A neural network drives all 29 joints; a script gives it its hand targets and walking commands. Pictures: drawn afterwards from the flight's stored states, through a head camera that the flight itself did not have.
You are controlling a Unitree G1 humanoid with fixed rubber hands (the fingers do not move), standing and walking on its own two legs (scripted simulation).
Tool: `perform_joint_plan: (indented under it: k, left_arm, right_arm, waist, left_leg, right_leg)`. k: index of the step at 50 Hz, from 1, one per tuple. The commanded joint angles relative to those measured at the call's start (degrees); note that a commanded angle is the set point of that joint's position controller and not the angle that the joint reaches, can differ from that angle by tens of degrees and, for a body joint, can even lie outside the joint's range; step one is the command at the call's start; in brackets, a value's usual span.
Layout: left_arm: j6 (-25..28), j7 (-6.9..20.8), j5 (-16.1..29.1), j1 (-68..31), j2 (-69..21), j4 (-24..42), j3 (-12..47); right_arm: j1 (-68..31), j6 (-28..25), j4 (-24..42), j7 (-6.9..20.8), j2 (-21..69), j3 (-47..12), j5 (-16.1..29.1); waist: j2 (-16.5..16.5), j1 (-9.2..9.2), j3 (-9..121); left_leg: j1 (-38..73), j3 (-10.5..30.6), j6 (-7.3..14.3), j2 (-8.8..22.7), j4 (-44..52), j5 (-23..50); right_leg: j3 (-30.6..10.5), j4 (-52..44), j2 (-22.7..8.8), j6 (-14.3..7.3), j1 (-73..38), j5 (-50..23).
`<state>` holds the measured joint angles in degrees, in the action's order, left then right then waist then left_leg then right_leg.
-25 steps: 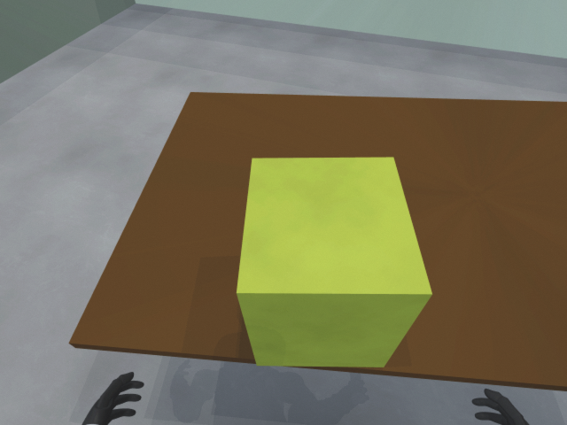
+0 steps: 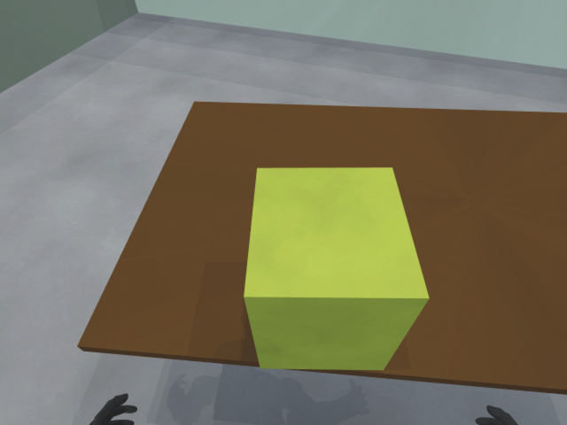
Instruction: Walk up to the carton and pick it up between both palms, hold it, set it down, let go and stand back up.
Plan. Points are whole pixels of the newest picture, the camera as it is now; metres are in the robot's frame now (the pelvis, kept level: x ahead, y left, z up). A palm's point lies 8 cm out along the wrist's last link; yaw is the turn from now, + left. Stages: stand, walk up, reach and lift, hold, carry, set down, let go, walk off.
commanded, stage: stand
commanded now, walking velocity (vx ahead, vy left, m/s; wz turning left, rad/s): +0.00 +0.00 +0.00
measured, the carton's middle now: (322, 273) +0.33 -0.02 +0.01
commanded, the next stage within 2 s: walk up in 1.12 s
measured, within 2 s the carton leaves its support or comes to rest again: neither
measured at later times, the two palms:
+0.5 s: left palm out of the picture +0.09 +0.31 -0.11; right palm out of the picture +0.09 -0.30 -0.10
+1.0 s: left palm out of the picture +0.10 +0.31 -0.10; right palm out of the picture +0.09 -0.30 -0.11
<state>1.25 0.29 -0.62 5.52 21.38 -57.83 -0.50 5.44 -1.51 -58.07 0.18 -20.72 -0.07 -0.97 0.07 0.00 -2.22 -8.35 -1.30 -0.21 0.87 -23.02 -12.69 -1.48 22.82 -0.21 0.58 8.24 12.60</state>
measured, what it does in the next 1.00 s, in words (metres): stands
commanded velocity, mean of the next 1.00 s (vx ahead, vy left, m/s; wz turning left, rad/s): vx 0.00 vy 0.00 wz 0.00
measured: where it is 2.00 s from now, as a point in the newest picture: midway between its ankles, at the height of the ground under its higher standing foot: outside the picture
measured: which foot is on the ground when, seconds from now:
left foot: down 0.00-1.00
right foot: down 0.00-1.00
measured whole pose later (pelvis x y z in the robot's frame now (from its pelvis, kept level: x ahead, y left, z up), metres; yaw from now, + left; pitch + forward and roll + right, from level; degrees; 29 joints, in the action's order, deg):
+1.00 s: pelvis +0.00 +0.00 +0.00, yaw +0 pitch -2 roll +0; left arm 0.9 0.0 -0.7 5.4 21.7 -61.4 -0.7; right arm 5.3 -0.8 -61.6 0.0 -21.2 0.2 -0.8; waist -0.1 0.2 -2.3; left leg -6.2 -1.4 -0.4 1.1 -19.1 -11.0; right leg -1.6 18.7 0.0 0.5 6.1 10.7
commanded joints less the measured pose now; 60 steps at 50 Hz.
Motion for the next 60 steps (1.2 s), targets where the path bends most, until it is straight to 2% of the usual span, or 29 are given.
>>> perform_joint_plan:
  k: [1, 2, 4, 6, 12, 13, 14, 16, 17, 18, 20, 21, 22, 23, 24, 25, 27, 28, 35, 36, 39, 40, 43, 44, 49, 50, 53, 56, 60]
  left_arm:
    - [1.0, -0.6, -0.1, -3.3, 11.3, 2.1, -2.5]
    - [1.0, -0.4, 0.0, -2.9, 10.9, 1.9, -2.5]
    - [1.0, -0.5, 0.0, -3.2, 10.2, 1.6, -2.3]
    - [0.8, -0.4, 0.0, -3.0, 10.4, 1.2, -2.4]
    - [0.7, -0.6, -0.2, -3.0, 11.0, 0.2, -2.3]
    - [0.7, -0.5, 0.0, -2.7, 10.3, 0.3, -2.3]
    - [0.9, -0.6, -0.1, -2.5, 10.9, 0.2, -2.2]
    - [0.9, -0.6, -0.1, -2.2, 11.1, -0.1, -2.3]
    - [0.8, -0.5, 0.0, -2.0, 10.2, -0.1, -2.1]
    - [0.8, -0.6, 0.1, -2.1, 10.7, -0.3, -2.1]
    - [0.7, -0.6, -0.1, -2.8, 11.1, 0.0, -2.2]
    - [0.7, -0.6, -0.2, -2.4, 10.6, -0.3, -2.1]
    - [0.8, -0.7, -0.1, -2.7, 11.3, -0.3, -2.2]
    - [0.7, -0.7, -0.2, -2.7, 11.5, -0.2, -2.3]
    - [0.6, -0.8, -0.1, -2.8, 10.8, -0.2, -2.1]
    - [0.7, -0.7, -0.1, -2.6, 11.3, -0.2, -2.2]
    - [0.6, -0.7, -0.2, -2.6, 10.7, -0.2, -2.1]
    - [0.6, -0.6, 0.0, -2.6, 10.2, -0.5, -2.1]
    - [0.6, -0.7, 0.0, -2.9, 11.2, -0.6, -2.1]
    - [0.6, -0.6, 0.0, -3.0, 10.9, -0.2, -2.2]
    - [0.4, -0.7, -0.1, -2.7, 10.7, -0.8, -2.0]
    - [0.4, -0.6, -0.1, -2.6, 11.0, -0.5, -2.1]
    - [0.4, -0.6, -0.1, -3.0, 11.5, -0.7, -2.2]
    - [0.5, -0.7, -0.2, -2.3, 10.7, -0.8, -2.2]
    - [0.6, -0.8, -0.1, -2.7, 11.1, -0.8, -2.3]
    - [0.4, -0.8, -0.1, -2.4, 10.5, -0.7, -2.1]
    - [0.5, -0.7, 0.0, -2.9, 11.0, -0.7, -2.3]
    - [0.4, -0.8, 0.1, -2.2, 10.9, -0.9, -2.1]
    - [0.5, -0.7, -0.2, -3.0, 11.2, -0.6, -2.2]
  right_arm:
    - [-2.9, -0.8, 2.3, -0.3, -9.7, 2.0, 0.0]
    - [-3.9, -0.7, 2.5, -0.4, -9.8, 2.1, -0.1]
    - [-3.3, -0.8, 1.8, -0.5, -10.5, 2.3, 0.0]
    - [-3.5, -0.7, 1.2, -0.5, -10.9, 2.3, 0.0]
    - [-3.0, -0.5, 0.5, -0.5, -10.9, 2.5, 0.2]
    - [-3.4, -0.5, 0.3, -0.5, -11.0, 2.3, 0.0]
    - [-3.0, -0.4, 0.1, -0.4, -10.4, 2.2, 0.0]
    - [-2.7, -0.5, 0.0, -0.4, -10.6, 2.3, 0.1]
    - [-3.6, -0.5, 0.1, -0.5, -11.1, 2.3, -0.1]
    - [-3.0, -0.5, 0.0, -0.4, -10.8, 2.3, 0.2]
    - [-3.3, -0.4, 0.0, -0.5, -10.5, 2.2, 0.1]
    - [-3.1, -0.4, -0.2, -0.4, -10.9, 2.2, 0.0]
    - [-3.5, -0.4, 0.0, -0.3, -10.9, 2.4, -0.1]
    - [-2.7, -0.3, -0.5, -0.3, -10.3, 2.1, 0.1]
    - [-2.9, -0.3, -0.2, -0.4, -10.9, 2.3, -0.1]
    - [-3.1, -0.3, -0.4, -0.4, -10.9, 2.4, 0.1]
    - [-3.2, -0.2, -0.3, -0.4, -11.3, 2.4, 0.1]
    - [-3.4, -0.3, -0.3, -0.5, -11.2, 2.5, 0.0]
    - [-3.0, -0.3, -0.6, -0.5, -10.4, 2.2, 0.2]
    - [-3.0, -0.3, -0.4, -0.5, -11.1, 2.2, 0.1]
    - [-2.8, -0.1, -0.7, -0.5, -11.0, 2.1, 0.2]
    - [-2.9, -0.2, -0.5, -0.6, -10.8, 2.1, 0.2]
    - [-2.7, -0.2, -0.6, -0.6, -11.7, 2.4, 0.1]
    - [-2.5, -0.1, -0.8, -0.5, -11.9, 2.5, 0.0]
    - [-3.0, -0.2, -0.7, -0.6, -11.4, 2.4, 0.3]
    - [-2.3, -0.2, -0.7, -0.6, -11.6, 2.3, 0.2]
    - [-2.0, -0.1, -0.7, -0.6, -11.3, 2.3, 0.2]
    - [-2.4, -0.1, -0.8, -0.6, -11.9, 2.6, 0.1]
    - [-2.9, -0.1, -0.7, -0.7, -10.8, 2.1, 0.5]
  waist:
    - [-0.1, 0.25, 4.4]
    - [-0.5, -0.2, 4.0]
    - [-1.5, 0.2, 4.0]
    - [0.0, -0.12, 4.1]
    - [-0.6, 0.37, 3.1]
    - [-0.6, -0.22, 3.7]
    - [0.7, 0.17, 3.6]
    - [-1.1, 0.14, 3.9]
    - [-1.5, -0.59, 3.5]
    - [-0.2, 0.05, 3.8]
    - [0.3, -0.06, 3.1]
    - [-0.9, 0.13, 3.2]
    - [0.1, -0.07, 3.6]
    - [-0.3, 0.19, 3.6]
    - [-1.7, 0.26, 3.1]
    - [-0.1, 0.19, 2.8]
    - [0.4, 0.19, 2.7]
    - [-0.8, -0.12, 2.9]
    - [0.3, 0.21, 4.0]
    - [-1.2, 0.1, 3.5]
    - [-1.2, 0.24, 3.6]
    - [0.4, 0.21, 3.2]
    - [0.4, 0.2, 3.1]
    - [-1.1, 0.07, 3.8]
    - [0.7, 0.11, 4.4]
    - [-0.2, 0.03, 4.3]
    - [0.4, 0.35, 4.2]
    - [-1.5, 0.25, 3.3]
    - [0.5, 0.24, 3.4]
  left_leg:
    - [2.1, 5.3, 2.0, 6.0, 4.4, 7.0]
    - [1.9, 5.4, 2.1, 6.2, 4.4, 7.3]
    - [1.4, 5.1, 2.0, 6.0, 4.8, 6.7]
    - [1.3, 5.8, 2.2, 6.3, 5.3, 6.6]
    - [1.4, 5.8, 2.0, 6.3, 6.2, 4.3]
    - [1.6, 5.6, 2.1, 6.3, 5.6, 5.7]
    - [2.3, 6.0, 2.2, 6.4, 5.9, 6.3]
    - [2.3, 5.4, 2.1, 6.2, 6.0, 6.9]
    - [1.5, 5.5, 2.2, 6.4, 6.0, 7.0]
    - [2.3, 5.9, 2.1, 6.4, 6.1, 6.5]
    - [2.0, 5.5, 2.1, 6.4, 6.3, 6.2]
    - [1.8, 5.6, 2.1, 6.5, 6.2, 6.1]
    - [2.1, 5.7, 2.1, 6.3, 6.4, 6.0]
    - [2.5, 5.5, 2.0, 6.4, 6.6, 6.4]
    - [1.6, 5.3, 2.1, 6.3, 6.5, 5.5]
    - [1.7, 5.6, 1.9, 6.2, 6.5, 5.1]
    - [1.3, 5.5, 1.9, 6.5, 6.6, 5.7]
    - [1.3, 5.6, 2.0, 6.5, 6.4, 5.1]
    - [2.9, 5.5, 2.1, 6.7, 6.5, 7.5]
    - [2.0, 5.2, 1.9, 6.5, 6.4, 7.3]
    - [2.2, 5.4, 1.8, 6.6, 6.5, 7.4]
    - [2.0, 5.4, 1.8, 6.6, 6.7, 6.4]
    - [2.5, 5.5, 1.9, 6.6, 6.6, 7.5]
    - [2.9, 5.2, 1.9, 6.7, 6.4, 8.4]
    - [3.8, 5.5, 1.8, 6.8, 6.4, 10.2]
    - [3.3, 5.1, 1.8, 6.7, 6.2, 10.4]
    - [3.6, 5.4, 1.8, 7.0, 6.6, 9.7]
    - [3.4, 4.8, 1.7, 6.7, 6.5, 9.5]
    - [3.5, 5.2, 1.6, 6.8, 6.8, 9.5]
  right_leg:
    - [-4.4, -4.0, -6.4, -2.5, -0.5, -8.7]
    - [-4.8, -4.7, -6.4, -2.5, -0.3, -8.6]
    - [-5.0, -5.0, -6.7, -2.5, -0.9, -9.1]
    - [-4.3, -5.1, -6.6, -2.5, -1.4, -8.9]
    - [-4.6, -5.6, -6.6, -2.4, -0.4, -6.7]
    - [-5.2, -6.4, -6.8, -2.5, -0.9, -7.3]
    - [-4.7, -5.8, -6.5, -2.4, -0.6, -7.9]
    - [-5.2, -5.6, -6.9, -2.5, -1.3, -9.4]
    - [-4.9, -5.8, -7.0, -2.5, -1.6, -9.2]
    - [-4.8, -5.8, -6.8, -2.4, -1.1, -8.5]
    - [-4.7, -5.9, -6.5, -2.3, -0.8, -8.1]
    - [-4.9, -6.6, -6.8, -2.3, -1.0, -8.6]
    - [-4.7, -5.9, -6.8, -2.4, -1.1, -8.0]
    - [-5.2, -5.8, -6.7, -2.5, -0.8, -7.8]
    - [-5.1, -6.5, -7.0, -2.4, -1.0, -7.8]
    - [-4.9, -6.5, -6.7, -2.4, -0.4, -7.3]
    - [-4.7, -6.3, -6.7, -2.3, -0.7, -7.3]
    - [-4.9, -6.5, -6.9, -2.4, -1.1, -7.3]
    - [-5.0, -6.3, -7.0, -2.3, -1.5, -9.4]
    - [-5.0, -6.4, -6.9, -2.5, -1.5, -9.8]
    - [-4.9, -6.0, -7.0, -2.4, -1.9, -9.8]
    - [-4.8, -6.5, -6.8, -2.2, -1.4, -9.6]
    - [-5.1, -6.5, -6.9, -2.2, -1.4, -9.3]
    - [-4.8, -6.4, -7.1, -2.4, -2.0, -10.8]
    - [-4.4, -6.0, -6.9, -2.1, -2.5, -12.2]
    - [-4.5, -6.2, -7.0, -2.2, -3.0, -13.2]
    - [-4.7, -6.0, -7.0, -2.2, -2.8, -12.3]
    - [-5.1, -7.0, -7.3, -2.3, -2.5, -12.6]
    - [-4.7, -6.2, -6.9, -2.1, -2.4, -12.4]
